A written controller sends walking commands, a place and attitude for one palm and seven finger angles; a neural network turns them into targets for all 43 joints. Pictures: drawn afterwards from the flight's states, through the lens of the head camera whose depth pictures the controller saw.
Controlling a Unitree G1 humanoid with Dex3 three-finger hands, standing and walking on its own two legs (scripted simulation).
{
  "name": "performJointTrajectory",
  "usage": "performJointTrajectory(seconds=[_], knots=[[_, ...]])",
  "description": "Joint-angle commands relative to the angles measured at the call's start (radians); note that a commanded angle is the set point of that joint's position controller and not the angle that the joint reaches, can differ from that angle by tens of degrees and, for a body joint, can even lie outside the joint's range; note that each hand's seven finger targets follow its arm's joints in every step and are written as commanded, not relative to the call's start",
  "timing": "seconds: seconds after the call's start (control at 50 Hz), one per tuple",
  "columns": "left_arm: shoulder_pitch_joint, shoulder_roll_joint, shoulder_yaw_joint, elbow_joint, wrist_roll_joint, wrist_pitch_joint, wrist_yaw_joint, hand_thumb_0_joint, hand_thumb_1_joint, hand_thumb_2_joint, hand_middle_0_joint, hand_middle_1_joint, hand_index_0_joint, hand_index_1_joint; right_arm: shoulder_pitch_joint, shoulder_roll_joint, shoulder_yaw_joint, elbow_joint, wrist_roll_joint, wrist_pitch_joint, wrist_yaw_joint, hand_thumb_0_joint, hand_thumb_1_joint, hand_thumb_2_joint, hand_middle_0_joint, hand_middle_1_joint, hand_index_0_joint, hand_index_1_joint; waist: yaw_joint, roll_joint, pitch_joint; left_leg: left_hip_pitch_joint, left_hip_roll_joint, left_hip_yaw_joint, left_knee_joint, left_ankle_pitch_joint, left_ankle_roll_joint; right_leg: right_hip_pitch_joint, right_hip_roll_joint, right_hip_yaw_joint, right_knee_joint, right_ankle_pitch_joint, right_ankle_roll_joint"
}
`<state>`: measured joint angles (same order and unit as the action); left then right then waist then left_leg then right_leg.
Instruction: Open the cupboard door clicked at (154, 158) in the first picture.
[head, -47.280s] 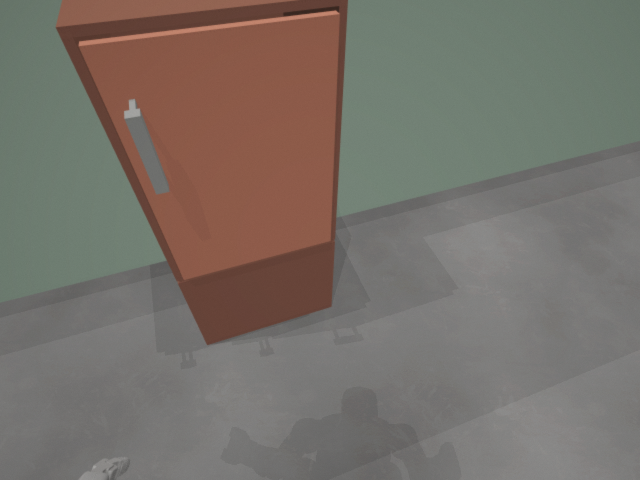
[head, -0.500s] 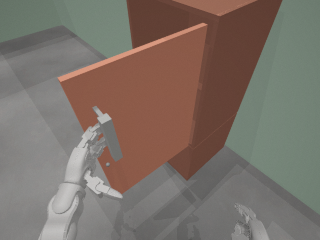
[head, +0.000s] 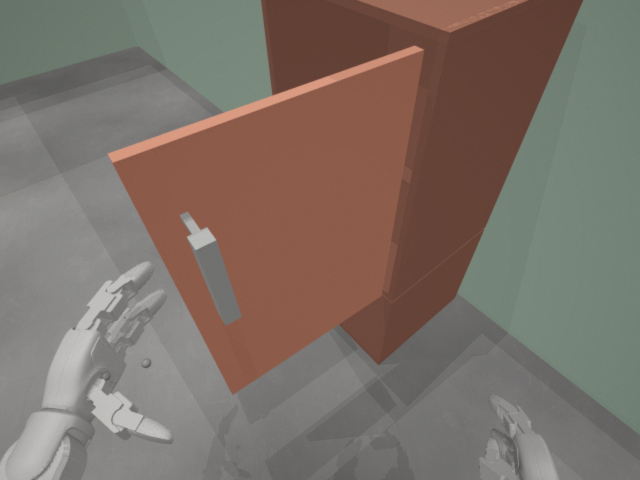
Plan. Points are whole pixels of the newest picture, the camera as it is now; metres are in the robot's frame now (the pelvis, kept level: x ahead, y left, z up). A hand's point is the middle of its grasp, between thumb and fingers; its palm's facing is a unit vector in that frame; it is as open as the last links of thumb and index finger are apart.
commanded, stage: slide the hand sideways off the handle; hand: left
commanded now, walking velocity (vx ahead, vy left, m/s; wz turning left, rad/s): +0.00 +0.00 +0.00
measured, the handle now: (210, 270) +0.35 +0.17 +0.09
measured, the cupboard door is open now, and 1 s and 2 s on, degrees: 86 86 86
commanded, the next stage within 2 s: draw the hand back to the body in 0.12 s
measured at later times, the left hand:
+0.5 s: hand (101, 372) +0.20 +0.24 +0.10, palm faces -0.03 -1.00 -0.05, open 16.3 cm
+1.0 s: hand (49, 359) +0.20 +0.28 +0.13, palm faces +0.36 -0.87 -0.34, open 14.1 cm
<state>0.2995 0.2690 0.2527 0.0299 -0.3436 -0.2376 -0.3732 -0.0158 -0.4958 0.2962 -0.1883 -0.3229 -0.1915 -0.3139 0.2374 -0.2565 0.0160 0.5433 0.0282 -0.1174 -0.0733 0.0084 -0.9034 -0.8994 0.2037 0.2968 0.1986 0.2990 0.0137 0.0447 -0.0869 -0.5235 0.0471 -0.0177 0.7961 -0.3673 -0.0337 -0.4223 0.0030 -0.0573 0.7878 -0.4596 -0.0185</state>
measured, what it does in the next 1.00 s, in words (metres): stands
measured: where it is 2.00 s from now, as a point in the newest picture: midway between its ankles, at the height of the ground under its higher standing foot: outside the picture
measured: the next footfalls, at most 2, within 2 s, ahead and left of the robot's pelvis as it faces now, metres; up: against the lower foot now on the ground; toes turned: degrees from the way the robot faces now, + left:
none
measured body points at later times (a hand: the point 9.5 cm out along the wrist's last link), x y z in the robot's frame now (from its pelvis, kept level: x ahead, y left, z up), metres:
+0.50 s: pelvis -0.02 +0.03 +0.00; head -0.02 +0.03 +0.45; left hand +0.20 +0.29 +0.11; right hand +0.16 -0.19 -0.06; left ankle +0.02 +0.14 -0.71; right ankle -0.03 -0.10 -0.71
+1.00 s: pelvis +0.00 +0.03 +0.03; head +0.00 +0.02 +0.48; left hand +0.18 +0.32 +0.15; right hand +0.19 -0.19 -0.05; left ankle +0.02 +0.14 -0.71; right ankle -0.03 -0.10 -0.71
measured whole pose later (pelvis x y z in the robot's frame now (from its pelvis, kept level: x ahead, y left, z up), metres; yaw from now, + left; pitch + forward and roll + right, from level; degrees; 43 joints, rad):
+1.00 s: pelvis +0.00 +0.03 +0.03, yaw +0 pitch -1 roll -1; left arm 0.46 0.31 0.25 -0.30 -0.08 -0.03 0.09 -0.01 -0.12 0.46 -0.17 -0.30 -0.17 -0.30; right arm 0.22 -0.22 0.06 0.63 0.00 -0.17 -0.12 0.01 -0.90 -0.90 0.21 0.30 0.20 0.30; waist 0.05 0.04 -0.01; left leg -0.27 0.02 0.00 0.55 -0.26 0.00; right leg -0.15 -0.02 -0.04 0.49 -0.32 0.01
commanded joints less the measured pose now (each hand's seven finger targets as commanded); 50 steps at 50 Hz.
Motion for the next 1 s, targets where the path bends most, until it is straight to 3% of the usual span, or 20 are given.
performJointTrajectory(seconds=[0.0,0.08,0.1,0.14,0.2,0.26,0.34,0.42,0.54,0.62,0.68,0.7,0.72,0.74,0.76,0.78,0.8,0.84,0.9,0.98], knots=[[-0.071,0.199,0.131,-0.199,-0.04,-0.067,-0.035,0.0,-0.5,0.3,-0.15,-0.3,-0.15,-0.3,-0.075,-0.11,-0.04,-0.166,0.007,-0.066,-0.007,0.0,-0.9,-0.9,0.2,0.3,0.2,0.3,-0.004,-0.054,-0.134,0.089,-0.07,0.017,-0.04,0.237,0.052,0.034,-0.001,0.074,-0.123,0.51,0.045],[-0.131,0.197,0.118,-0.201,-0.059,-0.075,-0.082,0.0,-0.5,0.3,-0.15,-0.3,-0.15,-0.3,-0.068,-0.121,-0.039,-0.161,0.01,-0.09,-0.017,0.0,-0.9,-0.9,0.2,0.3,0.2,0.3,-0.017,-0.016,-0.129,0.096,-0.067,0.006,-0.037,0.215,0.053,-0.018,0.011,0.061,-0.126,0.416,0.032],[-0.154,0.194,0.108,-0.201,-0.064,-0.075,-0.089,0.0,-0.5,0.3,-0.15,-0.3,-0.15,-0.3,-0.069,-0.124,-0.04,-0.158,0.01,-0.098,-0.019,0.0,-0.9,-0.9,0.2,0.3,0.2,0.3,-0.03,-0.049,-0.122,0.092,-0.064,0.001,-0.026,0.208,0.056,-0.028,0.012,0.068,-0.129,0.403,0.036],[-0.18,0.168,0.07,-0.223,-0.064,-0.079,-0.099,0.0,-0.5,0.3,-0.15,-0.3,-0.15,-0.3,-0.07,-0.123,-0.039,-0.157,0.013,-0.118,-0.022,0.0,-0.9,-0.9,0.2,0.3,0.2,0.3,-0.029,0.001,-0.141,0.111,-0.064,-0.004,-0.033,0.192,0.056,-0.049,0.018,0.051,-0.125,0.342,0.025],[-0.204,0.152,0.037,-0.235,-0.054,-0.074,-0.081,0.0,-0.5,0.3,-0.15,-0.3,-0.15,-0.3,-0.073,-0.124,-0.036,-0.148,0.015,-0.145,-0.023,0.0,-0.9,-0.9,0.2,0.3,0.2,0.3,-0.029,0.017,-0.136,0.122,-0.06,-0.019,-0.044,0.16,0.057,-0.073,0.028,0.031,-0.12,0.26,0.013],[-0.144,0.202,0.087,-0.29,-0.033,-0.054,-0.038,0.0,-0.5,0.3,-0.15,-0.3,-0.15,-0.3,-0.079,-0.12,-0.035,-0.16,0.014,-0.159,-0.019,0.0,-0.9,-0.9,0.2,0.3,0.2,0.3,0.005,0.02,-0.186,0.145,-0.057,-0.025,-0.077,0.161,0.055,-0.044,0.025,0.011,-0.113,0.248,0.008],[-0.065,0.213,0.124,-0.321,-0.011,-0.004,0.021,0.0,-0.5,0.3,-0.15,-0.3,-0.15,-0.3,-0.099,-0.104,-0.026,-0.173,0.014,-0.146,-0.01,0.0,-0.9,-0.9,0.2,0.3,0.2,0.3,0.028,0.041,-0.153,0.136,-0.053,-0.026,-0.119,0.13,0.047,-0.025,0.029,-0.011,-0.117,0.205,0.003],[-0.024,0.182,0.11,-0.345,-0.019,0.045,0.04,0.0,-0.5,0.3,-0.15,-0.3,-0.15,-0.3,-0.11,-0.102,-0.02,-0.18,0.02,-0.137,-0.009,0.0,-0.9,-0.9,0.2,0.3,0.2,0.3,0.019,0.027,-0.089,0.134,-0.047,-0.024,-0.145,0.088,0.046,-0.025,0.036,-0.021,-0.15,0.17,0.007],[-0.116,0.191,0.087,-0.397,-0.025,0.083,0.014,0.0,-0.5,0.3,-0.15,-0.3,-0.15,-0.3,-0.102,-0.117,-0.011,-0.17,0.024,-0.156,-0.025,0.0,-0.9,-0.9,0.2,0.3,0.2,0.3,-0.007,0.042,-0.053,0.169,-0.044,-0.041,-0.173,0.046,0.049,-0.033,0.039,-0.021,-0.189,0.126,0.009],[-0.094,0.214,0.105,-0.445,-0.023,0.087,0.004,0.0,-0.465,0.315,-0.151,-0.3,-0.151,-0.3,-0.1,-0.12,-0.009,-0.157,0.023,-0.183,-0.029,0.0,-0.9,-0.9,0.2,0.3,0.2,0.3,0.002,0.039,-0.095,0.211,-0.046,-0.046,-0.179,0.105,0.051,0.008,0.04,-0.023,-0.198,0.181,0.006],[-0.089,0.217,0.118,-0.446,-0.027,0.104,0.002,0.0,-0.36,0.36,-0.155,-0.3,-0.155,-0.3,-0.105,-0.118,-0.005,-0.15,0.024,-0.191,-0.032,0.0,-0.9,-0.9,0.2,0.3,0.2,0.3,0.006,0.042,-0.068,0.219,-0.046,-0.05,-0.199,0.102,0.048,0.013,0.04,-0.03,-0.211,0.181,0.007],[-0.084,0.246,0.149,-0.423,-0.027,0.114,0.006,0.0,-0.325,0.375,-0.156,-0.3,-0.156,-0.3,-0.11,-0.12,-0.005,-0.139,0.023,-0.191,-0.033,0.0,-0.9,-0.9,0.2,0.3,0.2,0.3,0.013,0.033,-0.059,0.213,-0.048,-0.046,-0.199,0.102,0.05,0.029,0.04,-0.025,-0.222,0.179,0.006],[-0.156,0.313,0.149,-0.533,0.137,0.101,0.201,0.0,-0.29,0.39,-0.158,-0.3,-0.158,-0.3,-0.16,-0.095,0.003,-0.129,-0.001,-0.172,-0.051,0.0,-0.9,-0.9,0.2,0.3,0.2,0.3,0.054,0.061,-0.002,0.223,-0.05,-0.029,-0.252,0.049,0.05,0.04,0.022,0.024,-0.301,0.142,-0.004],[-0.04,0.213,0.104,-0.469,0.153,0.121,0.291,0.0,-0.255,0.405,-0.159,-0.3,-0.159,-0.3,-0.146,-0.078,0.01,-0.124,-0.008,-0.162,-0.06,0.0,-0.9,-0.9,0.2,0.3,0.2,0.3,0.031,0.043,0.065,0.223,-0.044,-0.026,-0.281,0.001,0.042,0.031,0.008,0.015,-0.328,0.101,-0.004],[0.009,0.172,0.079,-0.46,0.164,0.135,0.331,0.0,-0.22,0.42,-0.16,-0.3,-0.16,-0.3,-0.141,-0.077,0.011,-0.128,-0.006,-0.153,-0.06,0.0,-0.9,-0.9,0.2,0.3,0.2,0.3,0.028,0.004,0.082,0.216,-0.042,-0.037,-0.297,-0.031,0.038,0.032,0.006,0.009,-0.332,0.079,-0.001],[0.028,0.169,0.07,-0.482,0.19,0.143,0.366,0.0,-0.185,0.435,-0.161,-0.3,-0.161,-0.3,-0.143,-0.077,0.01,-0.12,-0.007,-0.138,-0.059,0.0,-0.9,-0.9,0.2,0.3,0.2,0.3,0.03,0.037,0.076,0.235,-0.039,-0.028,-0.305,-0.021,0.041,0.057,0.003,0.011,-0.341,0.086,-0.002],[0.035,0.187,0.079,-0.489,0.21,0.144,0.397,0.0,-0.15,0.45,-0.162,-0.3,-0.162,-0.3,-0.145,-0.082,0.007,-0.11,-0.011,-0.129,-0.059,0.0,-0.9,-0.9,0.2,0.3,0.2,0.3,0.033,0.002,0.059,0.251,-0.038,-0.021,-0.313,0.002,0.044,0.092,0.003,0.01,-0.359,0.1,-0.002],[0.031,0.216,0.097,-0.538,0.239,0.138,0.444,0.0,-0.08,0.48,-0.165,-0.3,-0.165,-0.3,-0.146,-0.081,0.004,-0.103,-0.018,-0.116,-0.059,0.0,-0.9,-0.9,0.2,0.3,0.2,0.3,0.034,0.038,0.012,0.3,-0.04,-0.006,-0.325,0.06,0.047,0.137,-0.006,0.017,-0.373,0.144,-0.001],[0.034,0.239,0.111,-0.566,0.269,0.131,0.487,0.0,0.025,0.525,-0.169,-0.3,-0.169,-0.3,-0.151,-0.085,-0.002,-0.085,-0.028,-0.106,-0.058,0.0,-0.9,-0.9,0.2,0.3,0.2,0.3,0.035,0.015,-0.019,0.361,-0.037,0.011,-0.343,0.163,0.053,0.196,-0.007,0.019,-0.403,0.232,0.001],[0.014,0.225,0.099,-0.593,0.292,0.128,0.514,0.0,0.165,0.585,-0.174,-0.3,-0.174,-0.3,-0.156,-0.08,-0.005,-0.067,-0.033,-0.097,-0.054,0.0,-0.9,-0.9,0.2,0.3,0.2,0.3,0.031,0.045,-0.019,0.428,-0.04,0.022,-0.371,0.268,0.054,0.238,-0.007,0.009,-0.413,0.329,0.002]])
